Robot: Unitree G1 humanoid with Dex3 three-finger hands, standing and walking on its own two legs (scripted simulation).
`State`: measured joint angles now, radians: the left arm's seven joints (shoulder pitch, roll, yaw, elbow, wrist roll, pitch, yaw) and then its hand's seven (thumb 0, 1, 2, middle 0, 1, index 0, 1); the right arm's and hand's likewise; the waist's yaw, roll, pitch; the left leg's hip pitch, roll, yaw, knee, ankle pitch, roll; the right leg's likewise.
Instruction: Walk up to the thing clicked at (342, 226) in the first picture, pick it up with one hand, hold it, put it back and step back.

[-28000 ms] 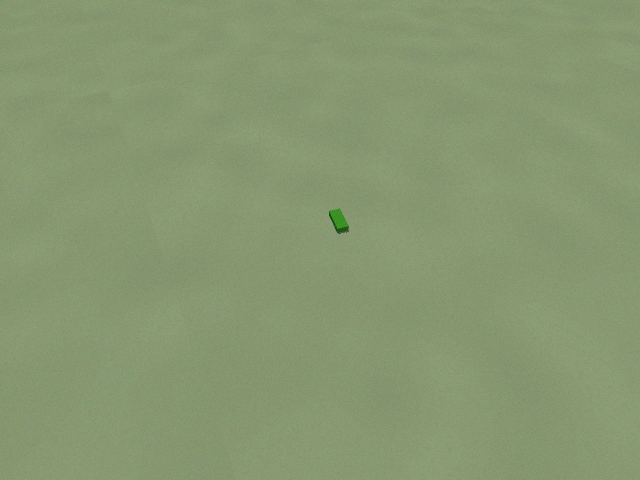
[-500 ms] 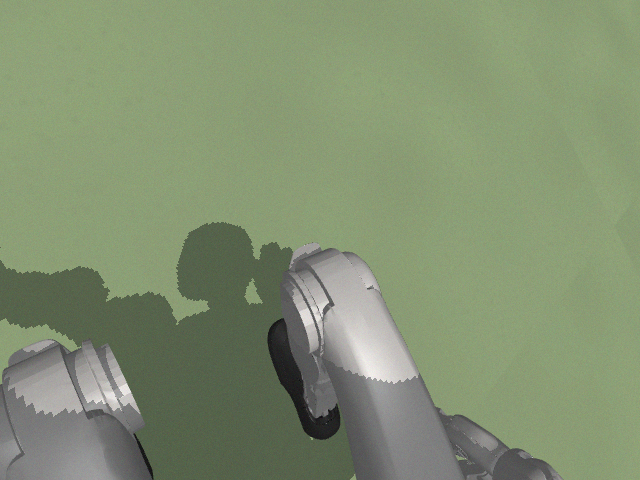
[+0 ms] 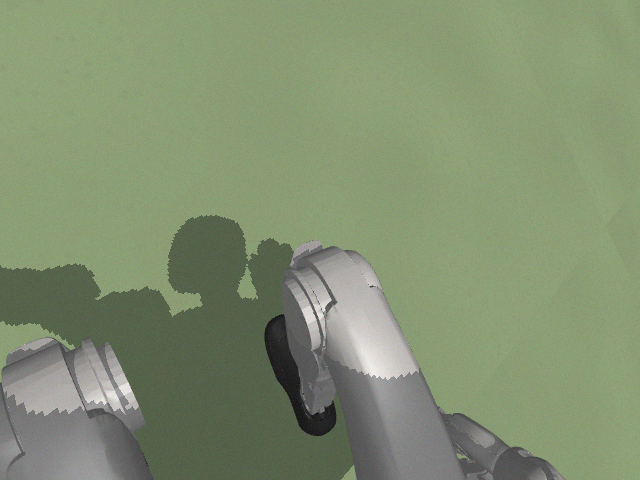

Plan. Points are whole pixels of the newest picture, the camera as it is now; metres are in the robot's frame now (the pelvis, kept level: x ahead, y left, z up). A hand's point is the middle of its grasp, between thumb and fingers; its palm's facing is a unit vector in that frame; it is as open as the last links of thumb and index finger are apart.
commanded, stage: open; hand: left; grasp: from above
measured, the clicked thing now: out of the picture +0.45 +0.31 -0.28
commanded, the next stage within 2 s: withdraw in 0.34 s
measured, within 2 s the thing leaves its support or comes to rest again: neither
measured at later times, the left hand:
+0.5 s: hand out of the picture +0.43 +0.32 -0.24, palm faces -0.44 -0.12 -0.89, open 12.9 cm
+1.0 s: hand out of the picture +0.45 +0.34 -0.09, palm faces -0.38 -0.08 -0.92, open 13.4 cm
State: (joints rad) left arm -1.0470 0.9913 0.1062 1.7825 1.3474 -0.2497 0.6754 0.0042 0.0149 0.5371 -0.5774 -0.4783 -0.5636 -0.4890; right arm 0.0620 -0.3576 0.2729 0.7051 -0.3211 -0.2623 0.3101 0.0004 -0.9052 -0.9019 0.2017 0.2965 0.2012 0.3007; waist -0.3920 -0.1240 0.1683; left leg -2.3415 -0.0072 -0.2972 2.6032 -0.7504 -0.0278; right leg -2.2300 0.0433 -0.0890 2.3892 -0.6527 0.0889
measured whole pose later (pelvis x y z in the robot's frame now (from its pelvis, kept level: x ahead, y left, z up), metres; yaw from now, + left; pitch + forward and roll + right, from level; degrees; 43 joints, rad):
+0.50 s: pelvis +0.00 +0.00 +0.00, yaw +0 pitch +26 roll -16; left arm -1.04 1.00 0.09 1.77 1.35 -0.26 0.67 0.00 -0.28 0.80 -0.28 -0.79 -0.27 -0.79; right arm 0.07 -0.35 0.29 0.69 -0.32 -0.26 0.31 0.00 -0.90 -0.90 0.20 0.30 0.20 0.30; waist -0.39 -0.13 0.18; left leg -2.34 0.00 -0.29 2.60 -0.74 -0.02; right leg -2.22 0.04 -0.09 2.38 -0.64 0.09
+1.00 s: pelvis +0.00 -0.01 +0.04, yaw +5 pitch +34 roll -11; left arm -0.97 0.74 0.02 1.34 1.17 -0.06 0.31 0.00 -0.38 0.90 -0.21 -0.87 -0.20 -0.88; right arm 0.15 -0.31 0.07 0.71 -0.13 -0.10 0.30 0.00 -0.91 -0.90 0.20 0.30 0.20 0.30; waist -0.25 0.04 -0.07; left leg -2.31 0.00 -0.18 2.42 -0.71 -0.02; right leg -2.22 0.00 -0.02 2.28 -0.66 0.07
